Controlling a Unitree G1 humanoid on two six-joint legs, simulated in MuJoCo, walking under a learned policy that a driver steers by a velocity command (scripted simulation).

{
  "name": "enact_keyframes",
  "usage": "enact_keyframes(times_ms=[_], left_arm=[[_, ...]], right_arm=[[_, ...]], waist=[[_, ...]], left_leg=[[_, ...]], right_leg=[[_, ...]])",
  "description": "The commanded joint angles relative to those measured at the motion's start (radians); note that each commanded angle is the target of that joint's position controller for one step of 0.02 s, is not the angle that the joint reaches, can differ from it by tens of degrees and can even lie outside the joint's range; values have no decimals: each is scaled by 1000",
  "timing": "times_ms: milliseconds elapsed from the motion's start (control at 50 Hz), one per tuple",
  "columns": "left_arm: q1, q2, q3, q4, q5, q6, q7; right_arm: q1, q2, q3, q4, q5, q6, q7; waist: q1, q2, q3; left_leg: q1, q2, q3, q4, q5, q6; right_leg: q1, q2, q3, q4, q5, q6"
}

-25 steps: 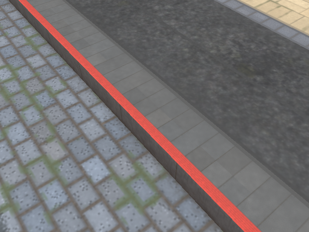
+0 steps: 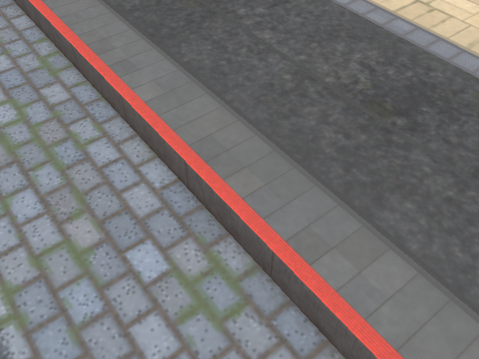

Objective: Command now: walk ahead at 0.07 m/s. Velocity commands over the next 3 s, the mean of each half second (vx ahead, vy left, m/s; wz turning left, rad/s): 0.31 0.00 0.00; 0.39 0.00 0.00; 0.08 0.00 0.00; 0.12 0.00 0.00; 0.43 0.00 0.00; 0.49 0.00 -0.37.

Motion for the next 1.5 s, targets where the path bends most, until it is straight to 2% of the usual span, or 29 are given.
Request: enact_keyframes(times_ms=[20, 80, 140, 220, 240, 260, 280, 340, 400, 500, 600, 640, 680, 700, 720, 740, 780, 800, 820, 900, 1000, 1080, 1120, 1140, 1240, 1340, 1360, 1420, 1500], left_arm=[[38, 107, 20, -14, -8, -5, 7], [-2, 93, 19, -46, -15, -23, 7], [-15, 69, 18, -64, -28, -63, -14], [152, 78, 34, 7, -27, -87, -31], [261, 117, 47, 38, -19, -86, -29], [381, 224, 74, 58, -21, -90, -37], [379, 200, 63, 58, -11, -100, -43], [249, 127, 40, 9, -16, -117, -51], [276, 77, 23, 11, -8, -98, -48], [295, 126, 29, -2, -6, -85, -18], [315, 144, 47, 14, -26, -83, -16], [285, 167, 58, 3, -23, -74, -13], [251, 159, 56, -18, -12, -60, -10], [270, 118, 40, -42, 11, -61, -12], [417, -42, 1, -30, -3, -80, -30], [316, 70, 28, -33, -34, -108, -36], [157, 121, 46, -84, -56, -127, -26], [136, 117, 56, -85, -39, -120, -15], [211, 39, 31, -75, 52, -80, -34], [237, 15, 28, -72, 28, -31, -42], [153, 11, 11, -67, 8, -26, -12], [191, 18, 15, -19, 23, -39, 0], [180, 85, 14, -40, 32, -53, -4], [138, 55, 7, -40, 15, -44, -7], [78, 22, 0, -26, 0, -24, -7], [131, 2, 5, 24, -2, -22, -4], [50, 109, 47, -8, -20, -21, -16], [63, 28, 44, 8, -12, -18, -23], [52, 26, 52, 19, -6, -10, -18]], right_arm=[[20, -128, -25, -15, 9, -5, -5], [60, -167, -39, -18, 19, -22, -2], [100, -197, -52, -16, 23, -55, 2], [-58, -159, -41, -83, 38, -64, 11], [-82, -111, -27, -101, 28, -71, 16], [-103, -67, -17, -141, 22, -88, 17], [-105, -109, -27, -146, 30, -105, 17], [-59, -118, -34, -120, 37, -125, 35], [-95, -84, -35, -129, 20, -121, 49], [-283, -24, -8, -208, 23, -108, 54], [-348, -72, -15, -263, 32, -112, 69], [-265, -116, -37, -254, 26, -117, 70], [32, -185, -80, -165, 27, -111, 56], [214, -256, -99, -126, 14, -102, 44], [250, -271, -96, -107, 5, -98, 56], [198, -182, -73, -109, 14, -103, 60], [7, -123, -52, -142, 15, -120, 60], [-41, -100, -45, -147, 3, -128, 64], [22, -88, -31, -93, -42, -114, 45], [39, -87, -10, -68, -34, -132, 44], [131, -83, 2, -32, -33, -106, 34], [122, -65, 14, -36, -15, -78, 19], [320, -5, 28, -7, -12, -70, 12], [389, 18, 32, 37, -7, -44, 1], [243, -29, 26, 36, -29, -14, 6], [244, -4, 32, 59, -15, -28, -10], [213, -89, 2, 52, 11, -15, -2], [234, -22, 4, 55, 0, 6, -5], [229, -27, -7, 53, -3, 11, -12]], waist=[[-6, 21, -35], [-32, 96, 78], [-33, 171, 89], [82, 95, 62], [113, -34, 11], [135, -290, -17], [118, -247, 14], [40, -73, 64], [40, -92, 29], [70, -93, 80], [42, -113, 93], [-23, -136, 9], [-163, -137, -170], [-197, 0, -316], [-94, 283, -466], [-129, 179, -355], [-58, 34, -116], [-25, 7, -66], [38, -19, -22], [81, 96, -55], [23, 124, -124], [53, 63, -35], [-51, -155, -73], [-56, -193, -111], [-39, -65, 16], [-18, 5, -17], [-16, 11, 14], [-16, 27, -26], [-10, 9, -27]], left_leg=[[1, 40, -54, -96, -143, 46], [-74, 147, -226, -197, -549, 128], [-66, 315, -477, -317, -566, 229], [-233, 175, -223, -175, -297, 129], [-329, 93, -104, 43, -173, 77], [-513, -28, 47, 337, -180, 16], [-627, -6, -23, 541, -298, 16], [-718, 107, -45, 640, -59, 50], [-619, 127, 16, 539, 61, 18], [-464, 74, 85, 203, 249, -24], [-402, 61, 66, 53, 264, 31], [-271, 20, 87, 48, 216, 71], [118, 5, 83, 31, 248, 129], [441, 212, -165, 71, 245, 186], [681, 427, -654, -83, 1, 350], [572, 380, -683, -184, -107, 302], [235, 321, -396, -250, 79, 240], [106, 291, -306, -270, 249, 227], [-32, 266, -198, -259, 487, 201], [-134, 203, 18, -225, 933, 189], [-58, 221, 3, -180, 791, 187], [-84, 184, -42, -45, 471, 109], [-89, 77, 16, 95, -85, 30], [-28, 57, 36, 108, -222, 22], [50, 109, -14, -127, 79, -2], [56, 126, -15, -165, 153, 1], [23, 85, 8, -139, 171, -5], [42, 89, 9, -138, 198, -4], [35, 91, 6, -135, 208, 3]], right_leg=[[-45, 21, -24, -33, -112, -26], [-213, 35, -34, 87, -306, -56], [-261, 6, -17, 269, -187, -82], [89, 20, -36, -32, -46, -119], [229, -84, 125, -103, -74, -137], [355, -281, 497, -266, -196, -239], [347, -378, 668, -310, -211, -309], [344, -296, 411, -299, 23, -231], [295, -214, 202, -304, 368, -187], [130, -158, 76, -372, 393, -179], [225, -222, 56, -338, 508, -167], [283, -237, 37, -206, 845, -146], [182, -185, 2, 131, 985, -104], [-66, -117, -22, 448, 593, -82], [-397, 79, 46, 785, -278, -35], [-494, 38, 154, 909, -294, -66], [-500, -65, 91, 868, -100, -80], [-443, -91, 78, 826, -59, -71], [-316, -73, 46, 755, -49, -66], [-182, -29, -7, 532, -26, -39], [-59, 5, -52, 297, 104, -38], [81, 8, -28, -52, 230, -64], [161, -281, 236, -82, 911, -154], [81, -330, 289, -88, 827, -254], [-24, -91, 116, -143, 290, -74], [105, -97, 104, -106, 448, -87], [66, -51, 80, -80, 423, -94], [61, -51, 70, -80, 407, -105], [56, -50, 64, -75, 387, -105]])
